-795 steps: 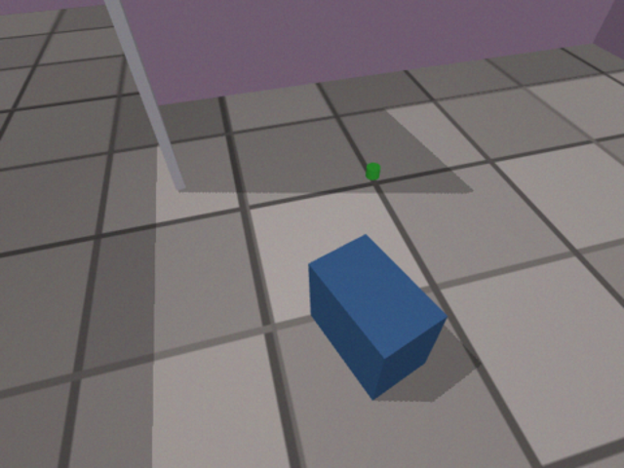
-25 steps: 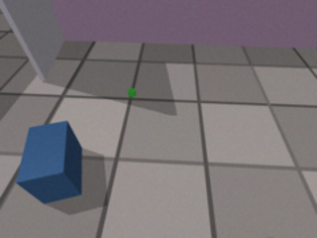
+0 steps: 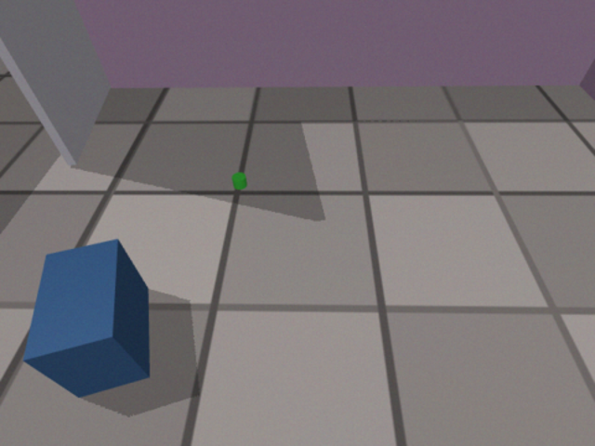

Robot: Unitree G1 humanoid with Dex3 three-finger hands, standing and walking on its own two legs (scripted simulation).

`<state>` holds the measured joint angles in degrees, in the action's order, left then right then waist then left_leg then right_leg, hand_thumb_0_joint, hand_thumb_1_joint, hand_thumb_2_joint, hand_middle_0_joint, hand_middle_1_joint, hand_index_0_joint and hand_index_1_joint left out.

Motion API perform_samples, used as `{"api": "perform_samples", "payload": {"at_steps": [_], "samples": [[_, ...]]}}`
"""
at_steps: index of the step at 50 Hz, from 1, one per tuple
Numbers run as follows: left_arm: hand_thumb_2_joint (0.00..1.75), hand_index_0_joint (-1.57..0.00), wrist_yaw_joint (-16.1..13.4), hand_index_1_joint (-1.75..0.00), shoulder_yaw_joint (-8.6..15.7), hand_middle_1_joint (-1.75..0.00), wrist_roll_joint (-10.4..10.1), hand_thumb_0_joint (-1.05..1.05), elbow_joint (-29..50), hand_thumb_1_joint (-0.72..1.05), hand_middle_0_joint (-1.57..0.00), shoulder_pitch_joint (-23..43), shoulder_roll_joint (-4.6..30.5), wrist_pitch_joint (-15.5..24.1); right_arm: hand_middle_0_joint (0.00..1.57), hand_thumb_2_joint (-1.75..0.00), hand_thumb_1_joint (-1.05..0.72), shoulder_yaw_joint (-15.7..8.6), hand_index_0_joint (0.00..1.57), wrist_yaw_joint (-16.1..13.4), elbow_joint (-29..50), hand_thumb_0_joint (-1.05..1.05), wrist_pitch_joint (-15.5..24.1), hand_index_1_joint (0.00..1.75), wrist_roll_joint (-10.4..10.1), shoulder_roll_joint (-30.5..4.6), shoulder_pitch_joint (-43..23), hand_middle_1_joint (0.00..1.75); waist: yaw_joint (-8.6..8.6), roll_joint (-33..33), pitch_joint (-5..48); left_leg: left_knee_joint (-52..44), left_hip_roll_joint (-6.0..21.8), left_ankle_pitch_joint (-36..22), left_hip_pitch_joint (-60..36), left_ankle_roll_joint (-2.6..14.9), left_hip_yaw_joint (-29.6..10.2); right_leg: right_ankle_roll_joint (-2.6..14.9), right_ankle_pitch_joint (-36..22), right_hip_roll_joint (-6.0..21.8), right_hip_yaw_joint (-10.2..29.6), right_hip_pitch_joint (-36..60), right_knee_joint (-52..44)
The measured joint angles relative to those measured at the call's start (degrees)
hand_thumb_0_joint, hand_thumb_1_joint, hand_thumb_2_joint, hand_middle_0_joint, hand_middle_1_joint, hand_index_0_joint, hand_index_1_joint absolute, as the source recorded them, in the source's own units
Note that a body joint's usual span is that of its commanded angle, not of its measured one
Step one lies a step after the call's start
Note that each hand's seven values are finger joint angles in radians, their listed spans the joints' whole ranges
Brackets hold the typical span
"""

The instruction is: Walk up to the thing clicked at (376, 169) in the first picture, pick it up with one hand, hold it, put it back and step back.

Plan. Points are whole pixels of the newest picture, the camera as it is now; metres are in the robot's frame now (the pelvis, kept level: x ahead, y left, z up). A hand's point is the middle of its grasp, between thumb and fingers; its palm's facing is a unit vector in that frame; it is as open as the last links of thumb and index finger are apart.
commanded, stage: stand
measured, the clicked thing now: (239, 181) +1.47 +0.33 -0.75
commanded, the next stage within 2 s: none
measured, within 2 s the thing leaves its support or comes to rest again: neither
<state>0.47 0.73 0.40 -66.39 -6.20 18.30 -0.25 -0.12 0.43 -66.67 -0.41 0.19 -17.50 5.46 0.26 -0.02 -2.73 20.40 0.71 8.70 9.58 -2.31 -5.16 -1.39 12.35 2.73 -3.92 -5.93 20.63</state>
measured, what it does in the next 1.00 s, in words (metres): stands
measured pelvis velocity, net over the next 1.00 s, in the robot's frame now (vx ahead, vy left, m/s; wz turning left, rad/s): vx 0.01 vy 0.00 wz -0.01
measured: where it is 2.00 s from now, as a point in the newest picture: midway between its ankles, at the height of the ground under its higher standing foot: outside the picture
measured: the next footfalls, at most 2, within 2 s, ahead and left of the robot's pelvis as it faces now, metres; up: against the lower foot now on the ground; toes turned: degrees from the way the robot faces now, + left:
none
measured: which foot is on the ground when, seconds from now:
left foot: down 0.00-1.00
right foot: down 0.00-1.00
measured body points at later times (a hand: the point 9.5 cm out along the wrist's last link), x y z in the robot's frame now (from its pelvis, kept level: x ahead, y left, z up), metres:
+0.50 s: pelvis +0.00 +0.00 +0.00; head +0.01 +0.00 +0.45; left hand +0.07 +0.30 -0.14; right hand +0.08 -0.30 -0.13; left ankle +0.03 +0.15 -0.75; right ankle -0.01 -0.13 -0.75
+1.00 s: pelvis +0.01 +0.00 +0.00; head +0.02 +0.00 +0.45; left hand +0.08 +0.30 -0.13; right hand +0.09 -0.30 -0.13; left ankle +0.03 +0.15 -0.75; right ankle -0.01 -0.13 -0.75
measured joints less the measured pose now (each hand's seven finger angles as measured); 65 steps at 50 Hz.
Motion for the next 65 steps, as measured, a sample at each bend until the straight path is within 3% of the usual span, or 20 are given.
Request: {"api": "perform_samples", "payload": {"at_steps": [11, 35, 65], "samples": [[0.9, -0.21, -0.1, -0.3, 0.1, -0.3, 0.1, 0.01, 0.6, 0.9, -0.2, -0.5, -0.3, 0.2, 0.2, -0.9, -0.9, 0.0, 0.21, -0.1, 0.2, 0.0, 0.0, 0.3, 0.1, 0.1, 0.5, 0.3, -0.08, 0.0, 0.0, 0.0, 0.4, 0.2, -0.1, -0.22, -0.1, 0.2, -0.1, -0.4, 0.0, 0.3, -0.4], [0.9, -0.2, 0.2, -0.3, 0.2, -0.3, 0.2, 0.01, 2.2, 0.9, -0.2, -0.1, 2.3, 0.3, 0.2, -0.9, -0.9, 0.3, 0.21, 0.0, 1.7, 0.0, 0.4, 0.3, 0.1, -2.5, -0.5, 0.3, 0.21, -0.1, 0.1, -0.3, 0.4, 0.4, -0.6, -0.16, 0.3, 0.16, 0.1, -0.4, 0.3, 0.6, -0.7], [0.9, -0.21, 0.3, -0.3, -0.2, -0.3, 0.1, 0.01, 2.2, 0.9, -0.2, -0.6, 2.1, 0.3, 0.2, -0.9, -0.9, 0.9, 0.21, 0.0, 1.9, 0.0, 0.5, 0.3, 0.1, -2.8, 0.3, 0.3, 0.13, 0.0, 0.0, -0.7, 0.6, 0.7, -1.1, -0.26, 0.4, 0.27, 0.3, -0.5, 0.4, 1.0, -1.0]]}}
